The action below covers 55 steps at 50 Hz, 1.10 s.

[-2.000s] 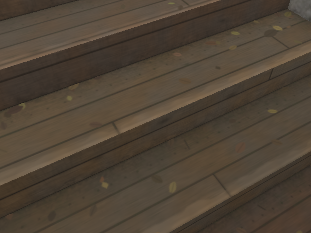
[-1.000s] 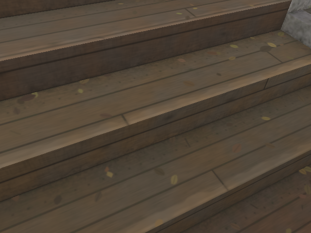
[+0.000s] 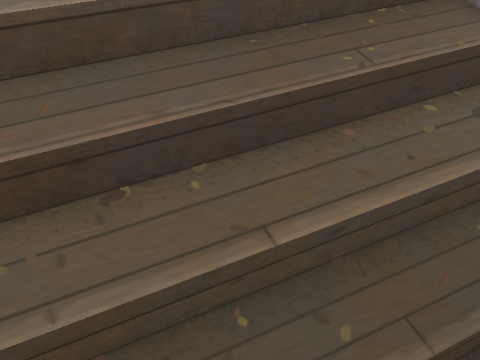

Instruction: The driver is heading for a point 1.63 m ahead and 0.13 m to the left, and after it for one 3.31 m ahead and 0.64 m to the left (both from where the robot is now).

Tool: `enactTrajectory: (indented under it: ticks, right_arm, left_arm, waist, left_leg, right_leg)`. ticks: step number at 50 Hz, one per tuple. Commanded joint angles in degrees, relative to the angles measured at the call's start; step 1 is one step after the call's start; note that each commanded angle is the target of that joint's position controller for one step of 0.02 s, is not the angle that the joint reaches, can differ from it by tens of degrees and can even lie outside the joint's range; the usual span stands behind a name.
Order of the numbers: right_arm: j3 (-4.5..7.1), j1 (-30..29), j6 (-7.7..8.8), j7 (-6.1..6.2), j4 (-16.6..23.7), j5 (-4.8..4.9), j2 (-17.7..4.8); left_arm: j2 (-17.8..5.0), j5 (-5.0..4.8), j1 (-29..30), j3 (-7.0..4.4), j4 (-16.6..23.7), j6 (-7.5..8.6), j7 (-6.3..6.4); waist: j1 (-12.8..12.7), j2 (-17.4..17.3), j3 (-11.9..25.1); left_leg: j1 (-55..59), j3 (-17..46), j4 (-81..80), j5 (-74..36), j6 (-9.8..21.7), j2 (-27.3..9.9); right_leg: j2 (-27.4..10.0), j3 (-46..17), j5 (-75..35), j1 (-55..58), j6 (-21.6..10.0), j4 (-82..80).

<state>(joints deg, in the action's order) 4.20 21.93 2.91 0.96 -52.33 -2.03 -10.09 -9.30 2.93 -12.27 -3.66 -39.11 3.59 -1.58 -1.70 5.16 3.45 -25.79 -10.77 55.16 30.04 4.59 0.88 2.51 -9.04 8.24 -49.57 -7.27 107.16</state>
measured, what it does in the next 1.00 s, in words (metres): climbs: right foot 0.17 m higher, then left foot 0.17 m higher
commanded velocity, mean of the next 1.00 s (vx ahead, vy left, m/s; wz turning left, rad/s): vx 0.50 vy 0.00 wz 0.00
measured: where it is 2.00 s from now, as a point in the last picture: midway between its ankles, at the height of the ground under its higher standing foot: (251, 108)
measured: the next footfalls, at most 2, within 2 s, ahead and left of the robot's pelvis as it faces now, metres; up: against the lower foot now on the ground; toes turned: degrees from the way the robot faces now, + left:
right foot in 0.38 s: +0.45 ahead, -0.06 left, +0.17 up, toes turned -5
left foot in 0.94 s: +0.75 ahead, +0.11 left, +0.34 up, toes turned +6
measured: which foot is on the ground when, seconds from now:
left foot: down 0.00-0.42, up 0.44-0.92, down 0.94-1.00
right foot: up 0.00-0.36, down 0.38-0.94, up 0.96-1.00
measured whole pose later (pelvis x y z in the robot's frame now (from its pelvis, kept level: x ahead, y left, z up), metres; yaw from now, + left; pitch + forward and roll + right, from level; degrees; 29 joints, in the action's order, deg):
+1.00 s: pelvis +0.61 +0.04 +0.28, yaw +0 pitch +2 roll +2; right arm -0.7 2.2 1.3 0.8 -39.2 -0.8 -4.4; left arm -7.7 -0.4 -28.1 -3.1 -54.6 6.6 -0.7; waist -2.0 0.1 0.0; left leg -48.2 -10.7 72.7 27.2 8.2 0.8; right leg -0.6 -1.4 7.5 -10.5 -5.0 51.2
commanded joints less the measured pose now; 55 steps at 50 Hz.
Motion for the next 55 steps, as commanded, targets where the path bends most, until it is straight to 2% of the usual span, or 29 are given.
enactTrajectory:
  ticks: [1, 4, 5, 10, 13, 15, 16, 18, 19, 20, 21, 22, 23, 25, 27, 29, 31, 35, 40, 41, 43, 45, 46, 47, 48, 49, 50, 53, 55]
  right_arm:
    - [-0.68, -1.2, 3.34, -1.19, -0.1, -0.40, 0.4]
    - [-0.88, -1.4, 3.62, -0.23, 1.0, 0.86, -1.1]
    - [-0.39, 4.9, 3.82, 0.50, -1.1, 0.09, -3.0]
    - [-1.00, 15.9, 3.94, 0.58, -3.9, -0.29, -4.0]
    - [-1.76, 18.8, 2.55, 1.90, -6.0, 0.97, -2.2]
    - [-1.78, 20.3, 1.97, 3.34, -6.2, 2.84, -2.4]
    - [-3.06, 18.2, 2.45, 2.73, -5.7, 3.42, 1.0]
    - [-0.62, 14.0, 4.41, 1.81, -1.5, 2.44, -10.2]
    - [0.80, 10.6, 5.51, 0.56, -0.2, 2.99, -14.3]
    - [1.38, 7.0, 6.54, -1.01, 1.5, 4.22, -13.8]
    - [0.69, 11.1, 7.47, -2.06, 3.3, 5.74, -11.9]
    - [2.25, 4.2, 7.82, -3.25, 5.2, 3.32, -11.6]
    - [1.92, 3.5, 7.75, -3.63, 9.0, 2.09, -6.2]
    - [-0.48, -5.6, 6.28, -1.53, 15.0, 0.27, 1.4]
    - [-4.08, -5.6, 3.64, 0.25, 18.0, -0.14, 8.5]
    - [-5.13, -4.2, 1.93, 0.88, 17.9, 0.67, 8.9]
    - [-4.71, -6.0, 0.56, 1.02, 17.3, 1.03, 5.6]
    - [-4.87, -17.8, -0.12, 0.95, 19.5, 0.10, 6.7]
    - [-7.05, -36.3, -0.64, -0.70, 28.5, 0.06, 9.7]
    - [-6.74, -34.9, -1.18, -1.46, 28.2, 0.27, 7.2]
    - [-6.79, -33.4, -1.75, -1.99, 26.3, 1.56, 7.8]
    - [-5.80, -20.8, -2.13, -1.14, 20.2, 2.79, 7.7]
    - [-4.20, -14.1, -1.99, -0.86, 17.9, 3.15, 3.7]
    - [-2.77, -7.8, -1.70, -0.56, 15.8, 2.17, -0.1]
    - [-0.62, -1.6, -0.71, 0.49, 13.0, 0.60, -5.1]
    - [1.57, 2.8, -1.54, 1.24, 11.4, 0.44, -11.1]
    - [1.57, -3.3, -1.41, 1.34, 10.4, 1.06, -9.5]
    - [-1.11, -5.3, 0.94, 1.21, 2.8, 0.36, 2.2]
    - [-2.13, -2.9, 2.80, 0.86, -1.3, -0.40, 5.5]
  left_arm:
    - [4.2, -0.55, -1.9, 2.99, 3.4, -1.37, 0.86]
    - [0.4, -0.50, 3.7, 1.87, 4.0, -1.29, -0.51]
    - [3.3, -0.34, 3.7, 2.14, 3.0, -1.53, 0.04]
    - [6.1, -1.19, 18.0, 3.48, 8.5, -2.19, 2.56]
    - [5.6, -1.37, 28.2, 4.83, 14.7, -2.64, 0.66]
    - [7.2, -1.99, 30.2, 6.20, 16.4, -3.91, -0.96]
    - [7.0, -2.78, 25.8, 6.09, 13.4, -4.17, -1.58]
    - [2.6, -4.54, 9.2, 3.67, 9.6, -4.16, -0.63]
    - [-1.3, -3.54, -0.6, 1.93, 7.4, -4.52, 0.28]
    - [-4.2, -2.38, -6.2, 0.69, 5.2, -4.44, 0.85]
    - [-8.8, -2.30, -9.7, -1.37, 2.7, -3.42, 1.91]
    - [-12.2, -2.56, -7.6, -3.00, 1.9, -4.26, 1.85]
    - [-11.4, -2.43, 0.1, -2.76, 2.0, -3.63, 1.62]
    - [-4.1, -1.29, 1.1, -0.84, -4.0, -1.52, 2.09]
    - [3.0, 0.68, -2.7, 1.55, -11.4, 0.48, 2.31]
    - [3.8, -0.16, -4.7, 2.38, -14.8, 2.19, 1.97]
    - [1.6, -1.14, -4.8, 2.56, -15.4, 3.74, 0.44]
    - [-3.7, -1.09, -13.6, 1.26, -18.2, 5.60, -0.70]
    - [-1.7, -1.05, -22.9, 1.37, -20.6, 3.45, 2.89]
    - [-4.3, -1.59, -22.1, 0.74, -19.1, 3.09, 3.56]
    - [-4.4, -3.21, -18.4, 0.71, -16.6, 2.85, 4.53]
    - [-8.8, -3.17, -18.2, -0.16, -15.3, 2.97, 4.62]
    - [-11.5, -3.66, -17.8, -0.91, -14.4, 3.51, 3.78]
    - [-12.5, -4.33, -14.8, -1.33, -12.8, 4.46, 2.60]
    - [-8.2, -5.06, -14.5, -0.85, -9.8, 5.03, 1.25]
    - [-6.1, -4.22, -9.7, -1.36, -6.1, 5.47, -0.77]
    - [-3.1, -1.52, -9.1, -1.21, -3.6, 5.48, -1.30]
    - [3.4, -0.03, -6.1, 1.25, 0.4, 3.64, 0.47]
    - [5.6, -1.11, -7.6, 2.45, 0.9, 1.55, 1.54]
  waist:
    - [-3.1, -5.3, -12.1]
    - [-2.9, -5.1, -10.1]
    - [-0.7, -10.7, -7.2]
    - [4.3, -8.0, -10.5]
    - [6.2, -9.1, -10.1]
    - [7.6, -9.9, -6.3]
    - [5.9, -5.7, -1.5]
    - [-3.6, -16.6, 7.7]
    - [-8.7, -19.4, 12.9]
    - [-12.0, -19.4, 17.0]
    - [-11.8, -5.7, 20.3]
    - [-11.2, 5.6, 22.9]
    - [-4.9, -0.1, 20.6]
    - [-0.5, -11.4, 3.2]
    - [4.9, -9.1, -3.1]
    - [7.3, -8.1, -6.2]
    - [7.8, -8.5, -7.5]
    - [3.0, -4.2, -5.1]
    - [-0.8, -0.9, -7.2]
    - [-1.1, -1.1, -5.5]
    - [-0.4, -1.4, -2.8]
    - [3.9, 4.4, 5.4]
    - [7.4, 6.4, 8.6]
    - [10.7, 7.3, 12.3]
    - [11.3, 0.7, 14.7]
    - [13.5, -16.8, 14.7]
    - [8.5, -14.3, 13.4]
    - [1.2, 0.4, -3.1]
    - [-1.3, -4.6, -4.3]
  left_leg:
    - [1.8, 20.3, -36.5, -4.6, 3.2, -11.4]
    - [1.1, 12.0, -41.6, -23.2, 2.4, -8.8]
    - [11.7, 15.4, -40.7, -27.2, 5.5, -11.9]
    - [32.2, 17.2, -40.3, -25.1, 5.4, -15.5]
    - [30.2, 15.6, -47.5, -23.2, 4.1, -13.0]
    - [27.4, 13.1, -59.9, -41.7, 6.4, -15.6]
    - [26.6, 6.9, -55.3, -64.0, 4.8, -10.8]
    - [28.0, 7.4, -38.4, -118.0, 4.4, -16.5]
    - [31.8, 8.2, -26.8, -121.2, 4.5, -17.9]
    - [25.3, 7.5, -13.7, -112.9, 3.7, -15.0]
    - [4.7, 9.5, 10.1, -94.5, 1.6, -6.5]
    - [-0.1, 10.4, 38.4, -27.3, -0.2, 8.4]
    - [-7.5, 20.3, 53.7, -25.3, 0.2, 4.4]
    - [-17.7, 17.6, 60.7, -24.1, 1.8, 1.5]
    - [-26.0, 20.2, 67.6, -20.6, 4.0, 0.6]
    - [-31.0, 21.7, 66.2, -17.3, 4.1, -0.1]
    - [-33.3, 19.0, 59.5, -19.0, 2.7, -0.6]
    - [-51.5, 10.1, 74.9, -16.2, 2.5, -1.4]
    - [-55.9, 6.5, 57.8, -9.9, 2.7, -6.4]
    - [-48.4, 3.0, 47.0, -9.0, 2.2, -6.1]
    - [-27.7, -0.7, 28.0, -3.6, 4.1, -4.4]
    - [-10.5, -4.4, 21.0, 0.1, 4.9, 2.5]
    - [-3.9, -4.4, 14.3, -0.1, 5.2, 5.1]
    - [5.4, -0.2, 5.1, -2.9, 6.2, 5.8]
    - [18.6, 23.5, -2.5, 6.9, 11.0, -3.3]
    - [22.1, 58.6, -29.2, 12.2, 17.3, -16.5]
    - [19.5, 67.3, -36.5, 13.3, 15.4, -17.2]
    - [1.5, 40.1, -27.9, -9.3, 10.6, -15.1]
    - [2.2, 29.9, -29.5, -23.4, 8.3, -13.1]
  right_leg:
    - [-1.3, -1.2, 2.4, -19.5, -0.3, 1.6]
    - [-2.4, 6.1, -4.1, -10.7, 1.4, -13.9]
    - [-2.2, 11.4, 0.8, -19.6, 1.2, -0.2]
    - [-2.7, 9.7, 18.1, -47.1, 0.4, 13.1]
    - [-6.4, 17.5, 19.0, -40.0, 1.8, -4.8]
    - [-8.0, 22.8, 13.4, -18.5, -0.6, -20.6]
    - [-3.7, 26.8, 11.5, -4.1, -2.9, -28.3]
    - [3.0, 24.7, 17.4, 18.2, -5.1, -35.4]
    - [3.5, 20.3, 18.8, 25.5, -6.3, -42.5]
    - [1.5, 13.7, 17.6, 36.7, -7.7, -48.8]
    - [-9.9, -10.9, 29.7, 50.4, -14.0, -60.2]
    - [-17.9, -37.3, 26.8, 46.5, -16.3, -83.5]
    - [-18.8, -38.1, 23.7, 43.2, -15.4, -85.9]
    - [-17.8, -30.7, 30.8, 26.5, -12.2, -84.7]
    - [-15.5, -18.2, 21.2, 20.6, -8.0, -83.7]
    - [-14.2, -8.6, 10.7, 18.3, -5.4, -85.6]
    - [-12.0, -0.7, 3.5, 18.3, -2.4, -88.4]
    - [-12.7, -0.5, 0.8, 34.5, -3.8, -90.2]
    - [-12.6, -1.2, -0.5, 43.0, -2.1, -97.0]
    - [-12.5, 0.9, -5.7, 43.6, -4.0, -103.2]
    - [-12.2, 8.3, -31.3, 41.6, -4.2, -105.4]
    - [-14.2, 11.9, -80.6, 46.6, -4.8, -92.7]
    - [-15.9, 11.5, -92.2, 50.2, -5.0, -83.6]
    - [-15.2, 12.7, -90.4, 48.7, -3.6, -71.7]
    - [-9.3, 11.1, -72.0, 29.8, 0.0, -54.0]
    - [3.9, 8.6, -5.8, 14.1, 2.4, -26.3]
    - [3.2, -3.0, -0.4, 6.7, 1.8, -9.5]
    - [-0.4, 2.1, -4.2, -0.7, 0.9, -0.5]
    - [0.5, 0.1, 2.8, -6.3, 0.7, 4.8]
